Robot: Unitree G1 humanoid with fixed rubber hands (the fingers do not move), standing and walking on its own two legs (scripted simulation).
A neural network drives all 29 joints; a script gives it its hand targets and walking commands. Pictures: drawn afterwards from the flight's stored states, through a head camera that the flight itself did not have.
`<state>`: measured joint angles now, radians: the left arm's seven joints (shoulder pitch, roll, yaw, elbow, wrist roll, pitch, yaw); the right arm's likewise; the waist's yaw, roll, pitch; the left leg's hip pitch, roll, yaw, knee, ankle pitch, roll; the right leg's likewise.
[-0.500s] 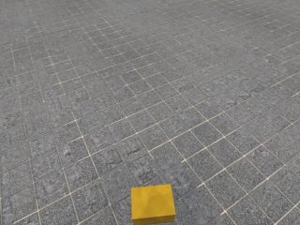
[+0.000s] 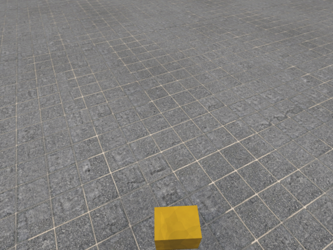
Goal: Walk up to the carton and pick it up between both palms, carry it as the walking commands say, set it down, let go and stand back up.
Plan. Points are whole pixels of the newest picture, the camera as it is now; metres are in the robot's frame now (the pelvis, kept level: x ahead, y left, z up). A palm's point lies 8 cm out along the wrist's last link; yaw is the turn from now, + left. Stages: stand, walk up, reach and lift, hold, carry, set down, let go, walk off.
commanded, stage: stand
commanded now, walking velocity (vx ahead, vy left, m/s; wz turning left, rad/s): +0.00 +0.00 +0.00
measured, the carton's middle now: (176, 228) +0.40 -0.03 -0.68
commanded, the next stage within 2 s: reach and lift in 0.14 s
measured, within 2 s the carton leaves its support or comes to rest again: neither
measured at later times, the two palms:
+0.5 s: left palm out of the picture +0.15 +0.22 -0.14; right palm out of the picture +0.16 -0.21 -0.14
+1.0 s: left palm (104, 244) +0.20 +0.20 -0.17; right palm (248, 235) +0.23 -0.22 -0.18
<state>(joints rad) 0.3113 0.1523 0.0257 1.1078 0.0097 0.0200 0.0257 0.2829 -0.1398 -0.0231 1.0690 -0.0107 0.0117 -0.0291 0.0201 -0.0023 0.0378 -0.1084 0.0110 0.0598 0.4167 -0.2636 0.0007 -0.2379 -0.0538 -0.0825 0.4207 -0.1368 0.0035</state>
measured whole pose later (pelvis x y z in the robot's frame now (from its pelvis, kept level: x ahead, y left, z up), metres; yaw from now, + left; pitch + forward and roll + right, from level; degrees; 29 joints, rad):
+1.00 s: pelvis -0.03 +0.00 -0.08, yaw +4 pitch +18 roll +1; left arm -0.14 0.08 0.07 0.46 0.02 0.39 0.04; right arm -0.17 -0.20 -0.16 0.54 -0.04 0.37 0.07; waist -0.01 0.02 -0.02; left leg -0.90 -0.02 -0.01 1.05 -0.47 -0.01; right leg -0.99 0.00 0.03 1.01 -0.33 0.01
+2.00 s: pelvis -0.04 -0.02 -0.14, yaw +8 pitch +47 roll +3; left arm -0.87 0.09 0.30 0.76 0.04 0.07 0.08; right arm -0.92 -0.27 -0.37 0.90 -0.05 0.05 0.08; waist -0.03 0.03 -0.14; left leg -1.59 -0.04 -0.05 1.19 -0.42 -0.05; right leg -1.68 -0.01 0.02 1.16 -0.30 -0.01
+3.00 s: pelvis -0.09 -0.02 -0.38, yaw +10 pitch +42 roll +4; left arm -1.19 0.22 0.13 0.96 -0.18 0.03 0.16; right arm -1.22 -0.40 -0.14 1.07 0.17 0.00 -0.04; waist -0.05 0.04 0.20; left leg -2.21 -0.10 -0.01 2.11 -0.64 -0.07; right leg -2.33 0.01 0.06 2.05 -0.46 0.01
